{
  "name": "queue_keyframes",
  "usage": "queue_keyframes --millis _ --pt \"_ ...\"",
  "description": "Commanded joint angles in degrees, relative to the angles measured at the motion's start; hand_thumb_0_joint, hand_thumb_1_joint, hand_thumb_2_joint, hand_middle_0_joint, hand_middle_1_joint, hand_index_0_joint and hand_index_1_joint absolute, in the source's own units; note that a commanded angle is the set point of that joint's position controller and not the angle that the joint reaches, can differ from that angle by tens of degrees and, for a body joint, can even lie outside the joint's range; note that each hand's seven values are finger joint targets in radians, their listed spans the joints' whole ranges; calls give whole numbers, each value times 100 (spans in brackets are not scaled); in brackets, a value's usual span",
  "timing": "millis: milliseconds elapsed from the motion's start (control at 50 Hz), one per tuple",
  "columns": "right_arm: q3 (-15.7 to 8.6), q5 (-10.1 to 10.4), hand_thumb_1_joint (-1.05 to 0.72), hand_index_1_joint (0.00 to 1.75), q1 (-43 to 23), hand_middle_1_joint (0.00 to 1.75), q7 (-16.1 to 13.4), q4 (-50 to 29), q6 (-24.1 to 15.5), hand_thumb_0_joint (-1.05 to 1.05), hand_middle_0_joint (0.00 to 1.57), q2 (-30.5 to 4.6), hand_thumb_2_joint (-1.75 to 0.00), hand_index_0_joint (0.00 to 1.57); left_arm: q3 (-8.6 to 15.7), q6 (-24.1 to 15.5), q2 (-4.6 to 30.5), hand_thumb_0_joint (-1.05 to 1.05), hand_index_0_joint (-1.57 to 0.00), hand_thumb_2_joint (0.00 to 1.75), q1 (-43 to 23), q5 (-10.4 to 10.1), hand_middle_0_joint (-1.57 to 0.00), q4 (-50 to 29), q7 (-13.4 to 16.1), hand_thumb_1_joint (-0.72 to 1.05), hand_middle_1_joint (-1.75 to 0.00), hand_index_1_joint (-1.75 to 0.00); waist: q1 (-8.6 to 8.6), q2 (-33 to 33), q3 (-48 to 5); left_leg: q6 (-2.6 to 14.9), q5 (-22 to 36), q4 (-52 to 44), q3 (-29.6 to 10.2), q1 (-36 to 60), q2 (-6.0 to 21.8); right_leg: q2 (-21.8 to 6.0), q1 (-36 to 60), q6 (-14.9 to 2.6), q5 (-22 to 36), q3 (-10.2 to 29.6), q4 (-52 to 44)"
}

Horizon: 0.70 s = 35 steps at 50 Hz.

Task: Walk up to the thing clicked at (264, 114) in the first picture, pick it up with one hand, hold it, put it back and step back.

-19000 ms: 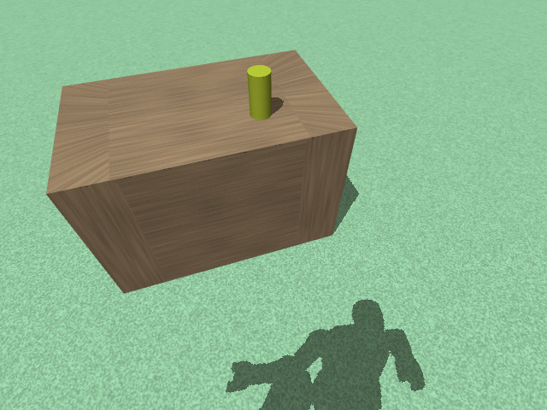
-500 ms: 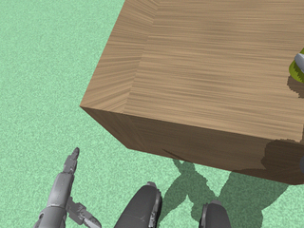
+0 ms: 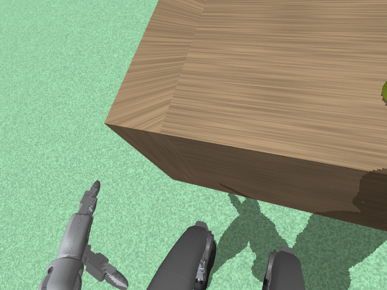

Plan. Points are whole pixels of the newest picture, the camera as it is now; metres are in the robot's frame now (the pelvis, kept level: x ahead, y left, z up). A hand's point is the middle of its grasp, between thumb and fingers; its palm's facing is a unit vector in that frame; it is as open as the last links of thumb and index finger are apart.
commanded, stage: lower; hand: right
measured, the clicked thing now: out of the picture +0.55 -0.26 +0.05
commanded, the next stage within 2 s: loosen in 0.48 s
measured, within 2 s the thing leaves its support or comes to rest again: rests again in 0.34 s
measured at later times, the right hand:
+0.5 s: hand out of the picture +0.55 -0.27 +0.01, palm faces +0.33 +0.94 +0.00, open 10.1 cm
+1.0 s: hand out of the picture +0.55 -0.27 +0.00, palm faces +0.34 +0.94 +0.00, open 12.1 cm
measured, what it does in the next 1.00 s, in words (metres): stands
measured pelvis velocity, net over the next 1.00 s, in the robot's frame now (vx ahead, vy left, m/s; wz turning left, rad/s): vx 0.00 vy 0.00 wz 0.00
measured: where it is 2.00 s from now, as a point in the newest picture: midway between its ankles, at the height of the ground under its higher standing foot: outside the picture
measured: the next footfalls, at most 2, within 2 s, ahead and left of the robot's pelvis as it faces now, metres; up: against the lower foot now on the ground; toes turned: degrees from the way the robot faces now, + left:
none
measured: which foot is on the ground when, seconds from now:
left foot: down 0.00-1.00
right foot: down 0.00-1.00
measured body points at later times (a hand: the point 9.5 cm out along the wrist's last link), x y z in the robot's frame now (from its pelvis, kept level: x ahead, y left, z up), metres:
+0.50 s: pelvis +0.00 +0.00 -0.01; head +0.19 -0.06 +0.39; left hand +0.16 +0.27 +0.02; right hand +0.53 -0.32 +0.01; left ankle +0.05 +0.14 -0.62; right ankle +0.01 -0.13 -0.62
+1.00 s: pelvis +0.00 +0.00 -0.01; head +0.18 -0.06 +0.39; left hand +0.16 +0.26 +0.02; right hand +0.52 -0.32 +0.01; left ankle +0.05 +0.14 -0.62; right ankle +0.01 -0.13 -0.62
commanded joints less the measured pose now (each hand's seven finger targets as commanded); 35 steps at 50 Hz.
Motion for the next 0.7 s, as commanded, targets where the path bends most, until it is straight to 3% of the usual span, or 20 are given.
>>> queue_keyframes --millis 0,20,40,80,120,140,160,220,260,300,340,380,420,460,480,560,580,600,680 --pt "-1 27 -12 146 -2401 146 -29 -1077 -465 0 130 -1596 -132 135 610 -233 955 0 -4 6 179 -20 -5 -975 94 -56 -4 -6 4 -1836 -3303 292 1734 -466 101 1704 -214 119 2327 -85 2586 -37 -847" --pt "-15 -1 -13 144 -2348 144 -40 -973 -474 0 128 -1629 -131 133 538 -227 903 0 -4 6 134 -25 -5 -1076 83 -56 -4 -6 -44 -1870 -3289 282 1682 -473 93 1700 -213 128 2331 -87 2477 -52 -864" --pt "-47 -16 -14 145 -2279 145 -49 -829 -470 0 129 -1691 -132 134 556 -228 916 0 -4 6 174 -37 -5 -1174 86 -56 -4 -6 19 -1734 -3164 280 1601 -484 107 1724 -217 128 2191 -100 2306 -46 -884" --pt "-88 -49 -14 146 -2312 146 -41 -1069 -505 0 130 -1817 -133 135 521 -209 915 0 -4 5 283 -29 -5 -1317 76 -56 -4 -5 22 -1813 -3395 271 1731 -444 80 1852 -206 125 2220 -118 2380 -70 -834" --pt "-136 -39 -14 145 -2247 145 -35 -944 -501 0 130 -1817 -132 135 590 -176 890 0 -4 5 466 -26 -5 -1207 56 -56 -4 -5 41 -1802 -3307 267 1856 -386 53 1847 -204 158 2066 -139 2424 -106 -735" --pt "-135 12 -13 145 -2170 145 -13 -872 -485 0 129 -1739 -132 135 670 -175 970 0 -4 5 539 -40 -5 -1250 61 -56 -4 -5 153 -1669 -3237 271 1893 -366 76 1841 -211 144 2018 -136 2443 -71 -722" --pt "-206 19 -13 146 -2313 146 -7 -1104 -519 0 130 -1916 -133 135 663 -171 985 0 -4 5 525 -36 -5 -1233 55 -55 -4 -5 85 -1796 -3323 266 1914 -359 44 1882 -193 172 1971 -142 2383 -96 -689" --pt "-178 -6 -14 145 -2136 145 1 -832 -506 0 130 -1861 -132 135 653 -172 978 0 -4 5 316 -53 -5 -1412 59 -56 -4 -5 127 -1614 -3071 264 1590 -356 43 1740 -184 150 1731 -170 2007 -71 -688" --pt "-149 -15 -13 143 -2296 143 14 -958 -539 0 127 -1840 -129 132 604 -189 931 0 -4 5 274 -56 -5 -1461 58 -56 -4 -5 80 -1693 -3140 262 1403 -352 43 1662 -183 142 1758 -174 1821 -59 -708" --pt "-189 -9 -11 141 -2410 141 20 -1148 -574 0 126 -1929 -128 131 681 -215 1011 0 -4 5 229 -60 -5 -1620 92 -56 -4 -5 152 -1689 -3433 246 1385 -371 37 1797 -183 134 1832 -176 1746 -55 -681" --pt "-155 -17 -10 140 -2324 140 35 -1301 -583 0 125 -1939 -126 130 683 -209 1019 0 -4 5 240 -63 -5 -1607 100 -55 -4 -5 58 -1905 -3639 251 1541 -310 29 1876 -172 148 1954 -160 1936 -74 -658" --pt "-110 -8 -9 139 -2230 139 57 -1239 -559 0 124 -1868 -125 129 598 -198 970 0 -4 5 409 -68 -5 -1496 109 -56 -4 -5 44 -2052 -3611 260 1572 -299 77 1720 -195 131 2159 -124 2185 -37 -675" --pt "-140 -8 -10 139 -2262 139 55 -1365 -568 0 124 -1967 -125 129 635 -184 974 0 -4 5 503 -50 -5 -1478 107 -56 -4 -5 37 -2266 -3743 265 1715 -262 83 1665 -202 122 2394 -101 2565 -27 -594" --pt "-152 22 -9 140 -2040 140 64 -1204 -500 0 125 -1854 -125 130 684 -158 1030 0 -4 5 510 -62 -5 -1451 115 -56 -4 -5 65 -2116 -3614 263 1864 -253 98 1636 -211 109 2345 -96 2771 -15 -539" --pt "-123 23 -9 138 -1905 138 53 -1054 -476 0 125 -1774 -123 129 536 -142 896 0 -4 5 568 -44 -5 -1391 83 -56 -4 -5 -6 -2109 -3375 270 1820 -238 85 1630 -206 130 2113 -99 2663 -48 -554" --pt "-230 41 -4 134 -1796 134 45 -1095 -499 0 125 -1800 -117 130 574 -136 917 0 -4 4 493 -55 -5 -1541 58 -55 -4 -4 61 -1814 -3245 265 1958 -214 63 1788 -198 125 1789 -141 2509 -57 -524" --pt "-248 48 1 132 -1614 132 51 -925 -491 0 129 -1781 -112 134 646 -116 968 0 -6 5 600 -62 -6 -1473 56 -56 -5 -5 65 -1817 -3082 270 1934 -207 68 1740 -194 121 1767 -132 2502 -59 -540" --pt "-253 42 3 124 -1730 124 41 -1131 -507 0 126 -1808 -104 129 652 -109 962 0 -6 2 523 -59 -5 -1513 45 -52 -5 -3 -14 -1848 -3195 273 1950 -181 59 1772 -194 134 1767 -136 2537 -55 -560" --pt "-268 55 13 99 -1654 99 61 -1004 -502 0 117 -1717 -72 119 702 -93 1011 0 -6 2 567 -61 -5 -1596 31 -51 -5 -3 96 -1719 -3216 270 1924 -185 75 1666 -198 112 1847 -157 2550 -23 -504"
